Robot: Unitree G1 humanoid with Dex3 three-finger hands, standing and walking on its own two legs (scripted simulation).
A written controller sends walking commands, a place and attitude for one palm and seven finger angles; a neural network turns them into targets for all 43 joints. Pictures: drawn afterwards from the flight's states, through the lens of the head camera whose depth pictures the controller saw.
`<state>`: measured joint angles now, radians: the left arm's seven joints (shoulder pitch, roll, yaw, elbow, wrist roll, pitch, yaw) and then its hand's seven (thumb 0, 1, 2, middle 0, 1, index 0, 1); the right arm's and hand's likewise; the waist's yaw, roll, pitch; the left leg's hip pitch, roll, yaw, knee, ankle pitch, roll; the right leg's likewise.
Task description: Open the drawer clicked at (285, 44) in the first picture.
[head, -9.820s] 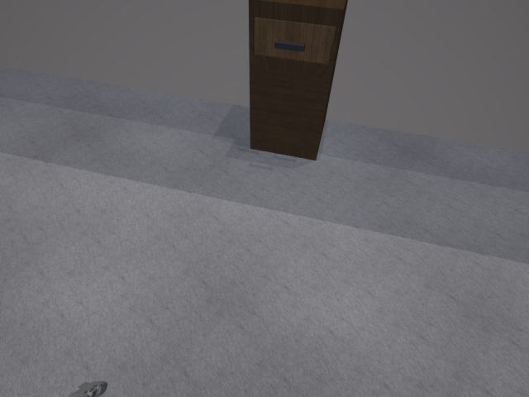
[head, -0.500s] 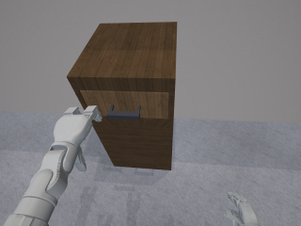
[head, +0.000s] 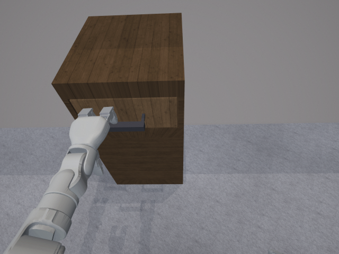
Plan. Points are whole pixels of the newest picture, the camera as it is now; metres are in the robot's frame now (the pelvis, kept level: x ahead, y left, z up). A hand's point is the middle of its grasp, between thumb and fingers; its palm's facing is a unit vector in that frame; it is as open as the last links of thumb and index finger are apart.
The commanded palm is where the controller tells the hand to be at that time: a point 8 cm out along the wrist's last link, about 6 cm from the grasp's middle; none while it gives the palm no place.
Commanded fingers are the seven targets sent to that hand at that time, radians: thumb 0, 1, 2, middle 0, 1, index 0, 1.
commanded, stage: move the hooked fingers above the handle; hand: left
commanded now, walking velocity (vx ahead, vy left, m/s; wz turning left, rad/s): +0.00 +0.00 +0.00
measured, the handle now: (126, 121) +0.54 +0.19 -0.09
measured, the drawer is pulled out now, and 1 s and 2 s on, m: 0.00 0.00 0.00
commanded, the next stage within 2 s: none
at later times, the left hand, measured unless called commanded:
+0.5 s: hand (113, 131) +0.44 +0.19 -0.01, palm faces -0.06 -0.03 -1.00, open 13.8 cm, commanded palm +0.43 +0.20 +0.05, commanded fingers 0.00 -0.50 0.30 -0.30 -1.20 -0.30 -1.20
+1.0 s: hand (120, 122) +0.50 +0.19 -0.03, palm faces -0.06 -0.03 -1.00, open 13.8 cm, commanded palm +0.48 +0.19 +0.02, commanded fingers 0.00 -0.50 0.30 -0.30 -1.20 -0.30 -1.20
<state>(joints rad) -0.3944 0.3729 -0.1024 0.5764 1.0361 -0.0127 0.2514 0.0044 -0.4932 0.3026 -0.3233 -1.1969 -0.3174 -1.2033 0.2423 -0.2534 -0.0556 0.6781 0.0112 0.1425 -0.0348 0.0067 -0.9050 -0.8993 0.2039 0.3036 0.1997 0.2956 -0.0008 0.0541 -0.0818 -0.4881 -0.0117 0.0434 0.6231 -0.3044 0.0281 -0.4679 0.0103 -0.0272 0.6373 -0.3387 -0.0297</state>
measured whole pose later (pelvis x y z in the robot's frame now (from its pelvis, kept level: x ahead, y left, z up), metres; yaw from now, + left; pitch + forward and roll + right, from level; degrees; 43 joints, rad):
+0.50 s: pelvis +0.00 +0.00 -0.01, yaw +0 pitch +16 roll +0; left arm -0.69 0.36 -0.09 0.98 1.09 0.01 0.37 0.00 -0.49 0.30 -0.32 -1.20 -0.32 -1.20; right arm 0.29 -0.24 -0.06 0.70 -0.01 0.12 -0.02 0.00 -0.90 -0.90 0.21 0.30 0.20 0.30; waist -0.07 0.05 -0.13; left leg -0.68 0.00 0.04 0.74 -0.34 0.03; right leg -0.65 0.02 -0.03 0.73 -0.36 -0.03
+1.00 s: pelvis -0.01 +0.01 -0.04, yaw -1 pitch +24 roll -2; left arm -0.86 0.43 -0.03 1.13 1.10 0.04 0.39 0.01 -0.49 0.30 -0.32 -1.20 -0.32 -1.20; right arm 0.36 -0.25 -0.06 0.72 -0.03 0.10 0.00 0.00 -0.90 -0.90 0.21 0.30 0.20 0.30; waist -0.15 0.07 -0.16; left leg -0.91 0.02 0.04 0.89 -0.40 0.04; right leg -0.87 0.04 -0.03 0.86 -0.40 -0.02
